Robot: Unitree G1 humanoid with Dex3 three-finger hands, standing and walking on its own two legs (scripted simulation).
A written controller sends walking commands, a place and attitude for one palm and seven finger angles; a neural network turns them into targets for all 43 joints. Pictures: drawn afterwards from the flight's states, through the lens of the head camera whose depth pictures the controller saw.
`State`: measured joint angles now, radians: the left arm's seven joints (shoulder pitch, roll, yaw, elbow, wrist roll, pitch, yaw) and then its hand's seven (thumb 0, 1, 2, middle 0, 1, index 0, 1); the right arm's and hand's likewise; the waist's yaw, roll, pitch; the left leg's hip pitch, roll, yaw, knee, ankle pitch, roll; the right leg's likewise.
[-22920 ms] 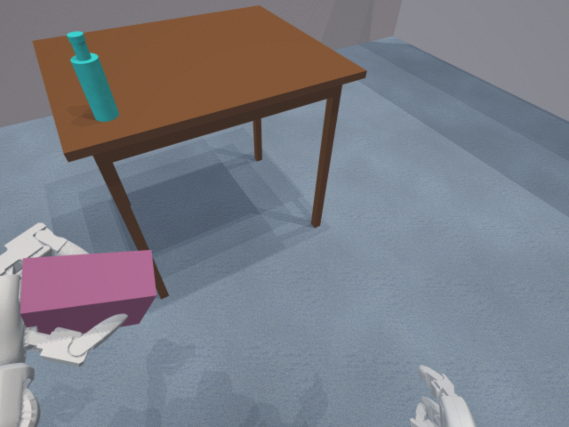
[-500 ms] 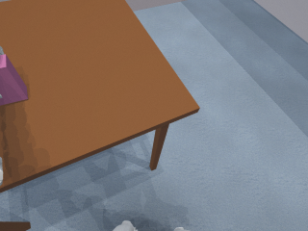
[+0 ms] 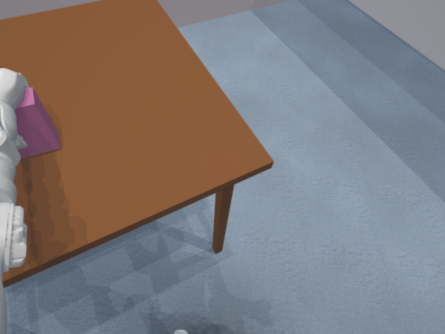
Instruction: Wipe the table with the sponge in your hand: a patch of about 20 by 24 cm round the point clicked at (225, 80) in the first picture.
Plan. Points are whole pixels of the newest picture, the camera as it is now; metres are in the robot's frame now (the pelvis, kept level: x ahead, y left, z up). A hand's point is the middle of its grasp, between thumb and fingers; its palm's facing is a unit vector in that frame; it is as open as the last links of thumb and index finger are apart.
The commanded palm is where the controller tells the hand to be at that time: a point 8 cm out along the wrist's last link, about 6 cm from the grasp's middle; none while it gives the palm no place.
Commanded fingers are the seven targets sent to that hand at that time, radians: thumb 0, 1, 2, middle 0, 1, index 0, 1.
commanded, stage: wipe back along the middle lane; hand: left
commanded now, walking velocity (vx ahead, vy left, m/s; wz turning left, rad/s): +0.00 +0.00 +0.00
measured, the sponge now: (14, 134) +0.46 +0.36 +0.06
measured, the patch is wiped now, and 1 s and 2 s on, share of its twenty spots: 0.25 0.55 0.85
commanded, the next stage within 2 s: slide across to the third lane in 1.60 s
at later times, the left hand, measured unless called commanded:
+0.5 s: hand (10, 139) +0.43 +0.34 +0.09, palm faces -0.07 +0.03 -1.00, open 9.3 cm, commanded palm +0.40 +0.32 +0.13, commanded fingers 0.00 0.10 1.30 -1.20 -1.60 -1.20 -1.60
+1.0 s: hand (19, 157) +0.39 +0.32 +0.09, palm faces -0.05 +0.03 -1.00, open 9.3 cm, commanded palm +0.35 +0.30 +0.12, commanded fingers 0.00 0.10 1.30 -1.20 -1.60 -1.20 -1.60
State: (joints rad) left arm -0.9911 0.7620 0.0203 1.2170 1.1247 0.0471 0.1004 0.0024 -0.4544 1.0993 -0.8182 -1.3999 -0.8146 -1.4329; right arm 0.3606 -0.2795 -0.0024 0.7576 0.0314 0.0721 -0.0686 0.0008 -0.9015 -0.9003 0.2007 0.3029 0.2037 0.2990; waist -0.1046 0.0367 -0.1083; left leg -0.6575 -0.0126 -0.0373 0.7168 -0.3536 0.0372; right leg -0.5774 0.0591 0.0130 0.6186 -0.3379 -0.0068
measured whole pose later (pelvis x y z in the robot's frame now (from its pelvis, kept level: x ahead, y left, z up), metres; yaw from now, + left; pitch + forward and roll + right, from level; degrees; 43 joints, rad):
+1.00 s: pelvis -0.01 +0.00 +0.01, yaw +1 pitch +10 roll -1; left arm -0.64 0.53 -0.06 0.87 1.03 0.19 0.16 -0.01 -0.43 1.10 -0.79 -1.43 -0.78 -1.47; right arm 0.25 -0.26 -0.01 0.75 0.05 0.11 -0.06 0.00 -0.90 -0.90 0.20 0.30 0.20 0.30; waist 0.00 0.05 -0.12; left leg -0.47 -0.04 -0.02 0.63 -0.32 0.04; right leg -0.42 0.03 0.03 0.59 -0.33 -0.01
